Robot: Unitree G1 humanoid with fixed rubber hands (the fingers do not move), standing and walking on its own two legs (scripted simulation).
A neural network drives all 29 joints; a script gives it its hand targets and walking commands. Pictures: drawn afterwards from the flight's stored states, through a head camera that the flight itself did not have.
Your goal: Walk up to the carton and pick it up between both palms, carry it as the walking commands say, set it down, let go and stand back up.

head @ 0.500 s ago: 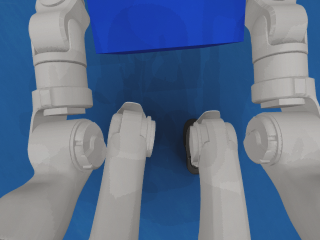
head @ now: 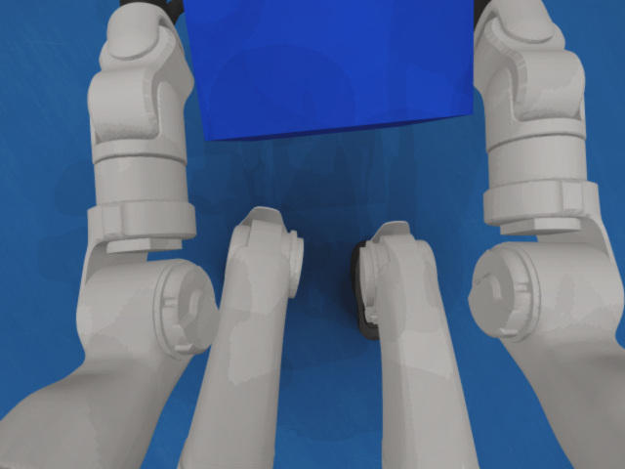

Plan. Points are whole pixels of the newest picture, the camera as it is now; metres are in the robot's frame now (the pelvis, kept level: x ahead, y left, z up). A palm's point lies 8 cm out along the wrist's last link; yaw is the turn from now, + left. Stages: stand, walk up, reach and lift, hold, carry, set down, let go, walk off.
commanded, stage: reach and lift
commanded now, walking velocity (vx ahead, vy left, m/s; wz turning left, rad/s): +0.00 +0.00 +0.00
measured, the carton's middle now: (322, 32) +0.54 +0.04 -0.15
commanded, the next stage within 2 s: none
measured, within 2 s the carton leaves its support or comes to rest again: neither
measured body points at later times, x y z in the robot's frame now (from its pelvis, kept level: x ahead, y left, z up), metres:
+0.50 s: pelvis -0.01 +0.00 +0.05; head +0.30 +0.03 +0.37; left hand +0.51 +0.20 -0.02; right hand +0.54 -0.10 -0.02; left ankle +0.16 +0.13 -0.47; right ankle +0.14 -0.11 -0.47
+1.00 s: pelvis +0.01 -0.01 +0.11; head +0.28 +0.02 +0.46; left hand +0.49 +0.19 +0.05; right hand +0.52 -0.11 +0.04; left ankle +0.16 +0.13 -0.47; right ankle +0.14 -0.11 -0.47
